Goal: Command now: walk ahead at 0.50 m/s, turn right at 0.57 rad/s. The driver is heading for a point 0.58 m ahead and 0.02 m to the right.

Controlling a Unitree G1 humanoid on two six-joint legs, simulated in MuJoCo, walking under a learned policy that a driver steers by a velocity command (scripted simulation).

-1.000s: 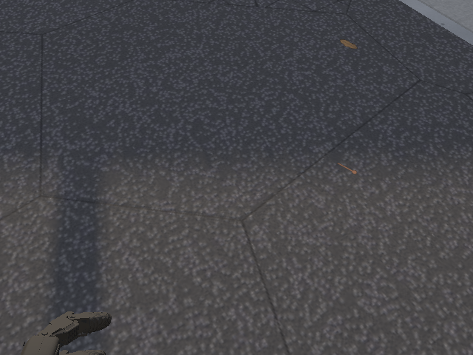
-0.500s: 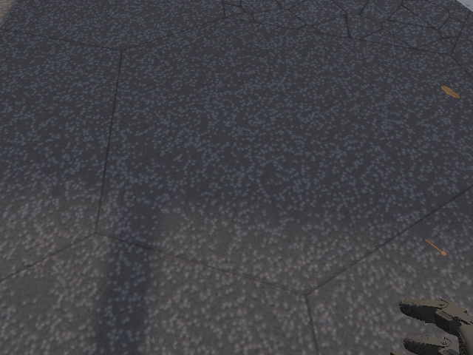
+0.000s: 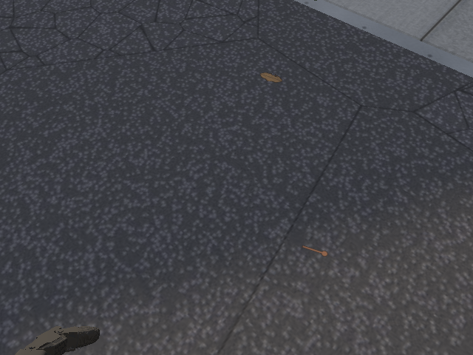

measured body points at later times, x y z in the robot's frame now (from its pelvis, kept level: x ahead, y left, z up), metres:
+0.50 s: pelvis +0.29 +0.01 +0.01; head +0.31 +0.00 +0.46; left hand +0.39 +0.29 -0.11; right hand +0.45 -0.28 -0.06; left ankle +0.42 +0.09 -0.72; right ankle +0.11 -0.08 -0.70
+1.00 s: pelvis +0.48 -0.05 +0.02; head +0.51 -0.07 +0.47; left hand +0.74 +0.13 -0.06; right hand +0.47 -0.33 -0.12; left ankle +0.43 +0.09 -0.69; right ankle +0.54 -0.18 -0.71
